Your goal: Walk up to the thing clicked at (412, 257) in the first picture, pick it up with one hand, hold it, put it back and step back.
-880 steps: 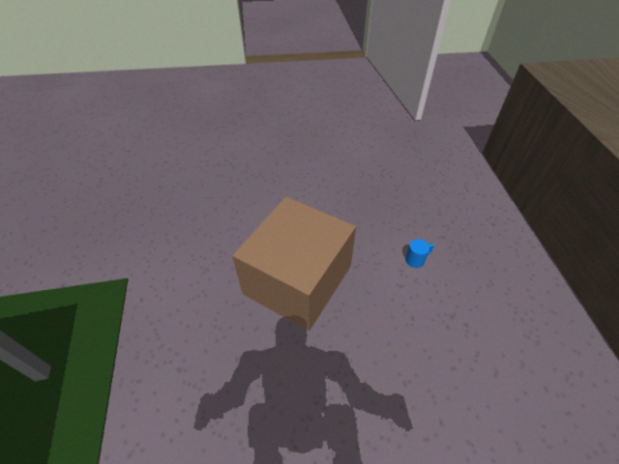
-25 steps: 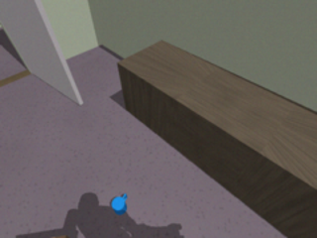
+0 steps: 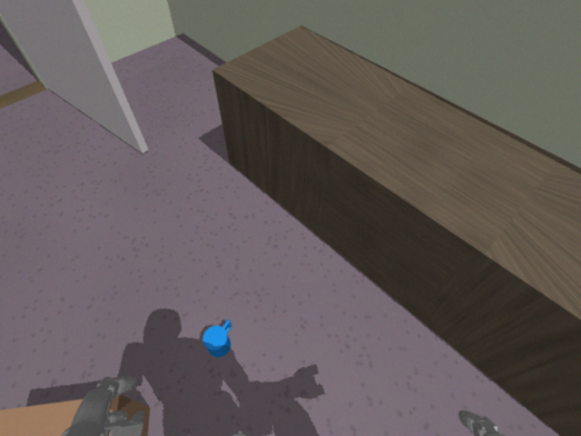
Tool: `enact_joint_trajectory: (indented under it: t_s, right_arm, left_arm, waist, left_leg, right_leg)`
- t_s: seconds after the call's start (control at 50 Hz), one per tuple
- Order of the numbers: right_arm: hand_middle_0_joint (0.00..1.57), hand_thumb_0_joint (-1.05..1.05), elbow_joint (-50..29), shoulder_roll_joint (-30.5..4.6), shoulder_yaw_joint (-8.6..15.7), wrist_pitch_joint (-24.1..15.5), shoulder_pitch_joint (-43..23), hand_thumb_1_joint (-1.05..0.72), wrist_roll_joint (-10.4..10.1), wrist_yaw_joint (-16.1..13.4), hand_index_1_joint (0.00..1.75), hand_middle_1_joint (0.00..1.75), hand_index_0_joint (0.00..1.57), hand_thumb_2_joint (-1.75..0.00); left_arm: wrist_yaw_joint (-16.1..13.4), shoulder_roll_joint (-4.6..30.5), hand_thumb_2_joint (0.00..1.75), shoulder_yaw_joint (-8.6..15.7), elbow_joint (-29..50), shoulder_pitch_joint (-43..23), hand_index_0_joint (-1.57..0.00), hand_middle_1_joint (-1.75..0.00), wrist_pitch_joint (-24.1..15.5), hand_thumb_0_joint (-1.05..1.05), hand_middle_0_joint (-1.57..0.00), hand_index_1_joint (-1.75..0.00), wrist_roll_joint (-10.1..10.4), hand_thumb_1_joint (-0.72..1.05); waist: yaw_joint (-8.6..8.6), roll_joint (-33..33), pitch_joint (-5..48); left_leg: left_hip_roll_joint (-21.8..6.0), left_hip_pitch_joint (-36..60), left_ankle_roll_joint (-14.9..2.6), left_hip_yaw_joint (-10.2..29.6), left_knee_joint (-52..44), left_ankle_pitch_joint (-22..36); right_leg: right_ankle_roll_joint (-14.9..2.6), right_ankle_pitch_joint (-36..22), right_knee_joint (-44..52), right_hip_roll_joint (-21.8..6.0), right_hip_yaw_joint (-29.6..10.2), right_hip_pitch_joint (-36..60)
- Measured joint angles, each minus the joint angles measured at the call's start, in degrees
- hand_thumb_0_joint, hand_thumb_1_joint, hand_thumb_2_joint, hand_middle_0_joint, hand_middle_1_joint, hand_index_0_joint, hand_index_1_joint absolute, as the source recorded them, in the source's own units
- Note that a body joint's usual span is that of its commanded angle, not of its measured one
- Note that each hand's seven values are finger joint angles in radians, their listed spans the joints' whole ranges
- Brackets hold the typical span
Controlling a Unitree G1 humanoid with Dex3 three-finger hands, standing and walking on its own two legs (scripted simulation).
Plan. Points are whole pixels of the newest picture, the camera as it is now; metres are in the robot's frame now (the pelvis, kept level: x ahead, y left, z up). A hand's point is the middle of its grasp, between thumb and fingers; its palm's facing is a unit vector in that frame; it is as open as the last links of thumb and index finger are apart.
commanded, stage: rise first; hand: left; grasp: from above
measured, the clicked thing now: (220, 337) +0.46 +0.24 -0.72
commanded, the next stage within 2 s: none
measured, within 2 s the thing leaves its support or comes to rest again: neither
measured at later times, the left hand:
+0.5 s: hand out of the picture +0.15 +0.26 -0.20, palm faces -0.18 -0.87 -0.46, open 14.0 cm
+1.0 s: hand (146, 425) +0.17 +0.29 -0.31, palm faces -0.40 -0.66 -0.64, open 14.0 cm
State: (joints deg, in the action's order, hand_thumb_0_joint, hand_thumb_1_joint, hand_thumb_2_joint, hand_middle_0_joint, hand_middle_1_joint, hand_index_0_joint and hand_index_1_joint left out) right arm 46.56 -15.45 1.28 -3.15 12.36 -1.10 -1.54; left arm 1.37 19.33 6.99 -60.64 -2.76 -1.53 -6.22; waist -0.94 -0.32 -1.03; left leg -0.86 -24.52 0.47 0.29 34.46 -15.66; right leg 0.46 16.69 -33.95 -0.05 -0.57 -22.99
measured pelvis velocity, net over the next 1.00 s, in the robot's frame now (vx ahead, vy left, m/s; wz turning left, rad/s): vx -0.02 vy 0.01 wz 0.00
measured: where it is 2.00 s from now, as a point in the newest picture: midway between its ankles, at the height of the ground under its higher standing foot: outside the picture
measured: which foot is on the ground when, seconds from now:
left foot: down 0.00-1.00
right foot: down 0.00-1.00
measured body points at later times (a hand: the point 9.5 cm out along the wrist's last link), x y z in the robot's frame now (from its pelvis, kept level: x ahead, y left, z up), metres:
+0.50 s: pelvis +0.01 +0.01 -0.07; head +0.11 +0.02 +0.38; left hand +0.15 +0.31 -0.17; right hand +0.18 -0.24 -0.15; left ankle +0.02 +0.12 -0.73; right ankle +0.00 -0.13 -0.73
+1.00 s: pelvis -0.02 +0.01 -0.17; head +0.13 +0.02 +0.25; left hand +0.19 +0.32 -0.28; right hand +0.18 -0.25 -0.26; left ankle +0.02 +0.12 -0.73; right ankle +0.00 -0.13 -0.73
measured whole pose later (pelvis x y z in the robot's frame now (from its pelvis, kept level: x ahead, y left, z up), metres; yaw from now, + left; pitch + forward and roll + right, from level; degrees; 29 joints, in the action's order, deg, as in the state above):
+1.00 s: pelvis -0.02 +0.01 -0.17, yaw +0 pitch +28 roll -3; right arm 31.8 -15.8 1.7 -11.3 7.1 -0.1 1.2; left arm -2.8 23.9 5.7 -31.3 4.3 2.5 -29.7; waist -1.6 0.4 10.4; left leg -0.4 -80.8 0.3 2.8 89.6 -36.8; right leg 1.0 38.4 -88.0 0.0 1.2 -77.7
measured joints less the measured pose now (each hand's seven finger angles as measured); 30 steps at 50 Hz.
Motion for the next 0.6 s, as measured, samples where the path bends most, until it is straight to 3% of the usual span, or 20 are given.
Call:
enact_joint_trajectory:
  t_s: [0.18, 0.28, 0.42, 0.6]
  right_arm:
    - [0.20, 0.01, -7.80, 1.86, -0.13, -0.01, 1.86, -0.91, -0.22, 0.57, 0.30, 0.30, 0.20, -0.90]
    - [0.20, 0.01, -10.67, 1.59, 0.46, -1.74, 1.37, -0.90, 0.14, 0.34, 0.30, 0.30, 0.20, -0.90]
    - [0.20, 0.01, -13.06, 1.47, 1.02, -2.73, -0.18, -0.90, 0.46, 0.06, 0.30, 0.30, 0.20, -0.90]
    - [0.20, 0.01, -16.27, 1.94, 0.49, -3.86, -1.08, -0.91, 0.86, 0.68, 0.30, 0.30, 0.20, -0.90]
  left_arm:
    - [-0.58, -0.72, 0.96, 0.09, 11.35, 5.80, -0.10, -0.98, 8.02, 0.00, -0.09, -0.97, -3.90, -0.06]
    - [-0.73, -1.10, 0.97, 0.27, 18.52, 9.61, -0.08, -1.05, 9.25, 0.00, -0.07, -1.05, -5.40, -0.32]
    - [-1.02, -1.21, 0.98, -0.42, 28.99, 14.93, -0.07, -1.08, 11.36, 0.00, -0.07, -1.08, -7.69, -0.48]
    - [-1.41, -0.74, 0.97, -1.23, 37.87, 19.20, -0.07, -1.08, 14.63, 0.00, -0.07, -1.08, -9.39, -0.52]
  waist:
    - [-0.79, 0.87, 3.32]
    - [-0.34, 0.84, 4.60]
    - [-0.18, 0.81, 6.35]
    - [-0.58, 1.04, 8.07]
  left_leg:
    - [0.12, -7.87, -0.39, 0.09, 8.87, -4.69]
    - [0.22, -14.54, -0.55, 0.45, 16.54, -8.40]
    - [0.13, -21.91, -0.65, 1.08, 25.01, -12.54]
    - [-0.05, -29.00, -0.62, 1.84, 31.80, -15.39]
  right_leg:
    - [0.35, 4.40, -8.20, -0.07, 0.01, -7.48]
    - [0.54, 8.10, -15.56, -0.13, 0.30, -13.85]
    - [0.69, 12.08, -23.32, 0.04, 0.84, -20.67]
    - [0.69, 14.81, -29.50, 0.31, 1.51, -27.26]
